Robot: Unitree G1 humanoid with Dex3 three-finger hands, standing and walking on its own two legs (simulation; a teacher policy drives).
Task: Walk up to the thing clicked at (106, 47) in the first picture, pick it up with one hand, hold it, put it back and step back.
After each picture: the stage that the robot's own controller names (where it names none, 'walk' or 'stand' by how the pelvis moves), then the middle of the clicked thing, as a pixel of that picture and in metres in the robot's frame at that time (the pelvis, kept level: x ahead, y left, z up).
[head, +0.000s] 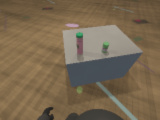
stand; (105, 47) +0.81 -0.13 -0.11
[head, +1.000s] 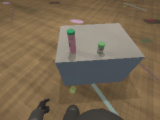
walk; (100, 47) +0.72 -0.06 -0.07
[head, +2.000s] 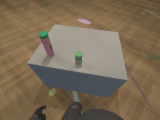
walk; (78, 57) +0.52 +0.18 -0.07
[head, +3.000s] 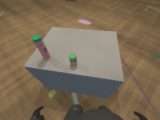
stand; (73, 59) +0.51 +0.20 -0.07
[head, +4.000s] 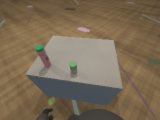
walk; (73, 67) +0.48 +0.20 -0.11
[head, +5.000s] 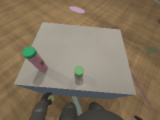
walk; (78, 73) +0.35 +0.09 -0.10
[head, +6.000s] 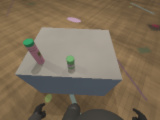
stand; (70, 62) +0.47 +0.20 -0.08
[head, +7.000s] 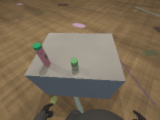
walk; (74, 64) +0.49 +0.17 -0.09
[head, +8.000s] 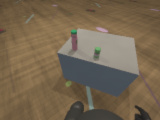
walk; (97, 52) +0.74 +0.04 -0.10
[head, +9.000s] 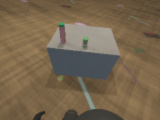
walk; (85, 42) +0.90 +0.10 -0.10
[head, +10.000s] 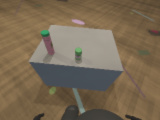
walk; (78, 53) +0.60 +0.17 -0.09
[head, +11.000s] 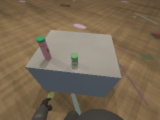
stand; (74, 59) +0.56 +0.17 -0.09
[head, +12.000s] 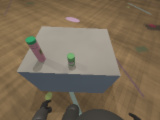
stand; (71, 59) +0.51 +0.20 -0.09
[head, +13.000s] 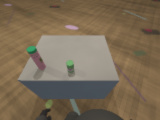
stand; (70, 66) +0.48 +0.20 -0.11
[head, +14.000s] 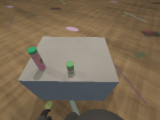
stand; (70, 67) +0.48 +0.21 -0.11
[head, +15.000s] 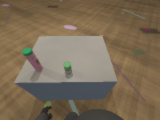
stand; (67, 68) +0.46 +0.23 -0.11
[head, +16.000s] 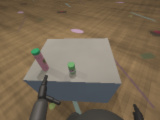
rise first; (71, 68) +0.48 +0.23 -0.11
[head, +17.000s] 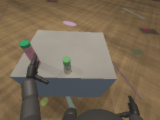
go down; (66, 63) +0.49 +0.21 -0.08
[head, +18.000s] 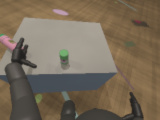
go down; (64, 57) +0.48 +0.20 -0.04
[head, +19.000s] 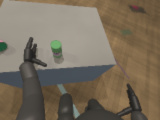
close in; (56, 49) +0.49 +0.21 -0.01
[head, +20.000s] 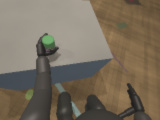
close; (49, 45) +0.51 +0.22 +0.02
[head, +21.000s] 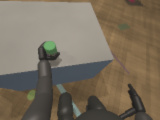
lift; (51, 50) +0.48 +0.22 +0.01
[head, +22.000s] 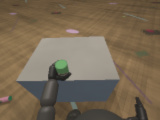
lift; (63, 70) +0.30 +0.19 +0.13
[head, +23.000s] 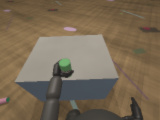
hold; (66, 68) +0.33 +0.17 +0.10
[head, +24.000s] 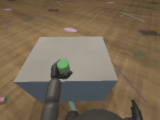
hold; (64, 69) +0.31 +0.18 +0.11
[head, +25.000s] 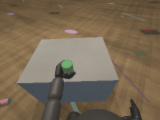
hold; (68, 69) +0.33 +0.16 +0.10
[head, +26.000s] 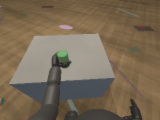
crouch; (64, 59) +0.40 +0.19 +0.10
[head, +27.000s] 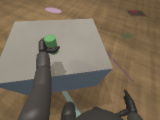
lower; (52, 45) +0.50 +0.24 +0.08
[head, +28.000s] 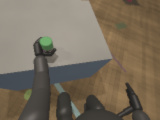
lower; (47, 47) +0.50 +0.23 +0.01
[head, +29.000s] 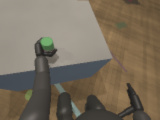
lower; (48, 47) +0.50 +0.22 +0.01
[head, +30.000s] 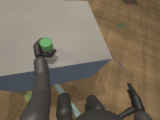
lower; (47, 48) +0.49 +0.23 +0.01
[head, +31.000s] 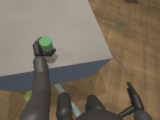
lower; (47, 47) +0.50 +0.23 +0.02
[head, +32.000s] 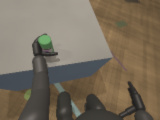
open; (47, 45) +0.50 +0.23 +0.02
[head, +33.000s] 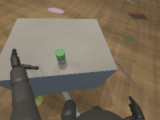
sink last; (60, 57) +0.48 +0.21 -0.03
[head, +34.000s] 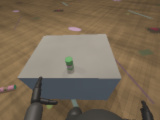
stand; (69, 63) +0.50 +0.23 -0.05
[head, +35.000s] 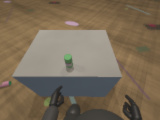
stand; (68, 61) +0.49 +0.22 -0.04
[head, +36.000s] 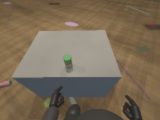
stand; (68, 61) +0.48 +0.23 -0.04
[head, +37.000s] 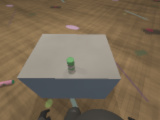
stand; (70, 63) +0.49 +0.21 -0.08
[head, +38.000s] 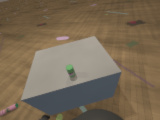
walk; (70, 71) +0.49 +0.18 -0.07
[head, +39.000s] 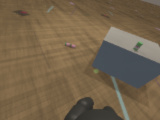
walk; (137, 46) +1.20 -0.43 -0.01
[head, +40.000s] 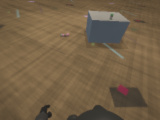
walk; (111, 16) +2.17 -0.56 -0.10
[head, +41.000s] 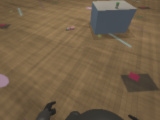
stand; (117, 5) +2.37 -0.49 -0.10
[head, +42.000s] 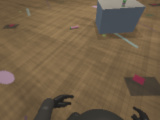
stand; (123, 3) +2.30 -0.60 -0.11
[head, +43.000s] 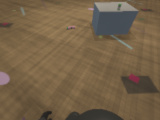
walk; (119, 6) +2.36 -0.52 -0.11
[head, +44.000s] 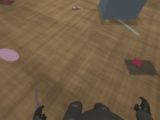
walk; out of the picture +2.54 -0.71 -0.09
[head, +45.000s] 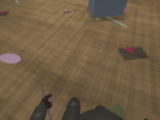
walk; out of the picture +2.84 -0.44 -0.07
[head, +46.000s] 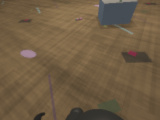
stand; out of the picture +3.00 -0.53 -0.09
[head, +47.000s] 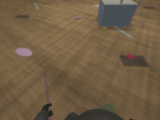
stand; (121, 0) +2.91 -0.68 -0.10
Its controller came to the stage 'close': yes
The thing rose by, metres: 0.22
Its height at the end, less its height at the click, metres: +0.00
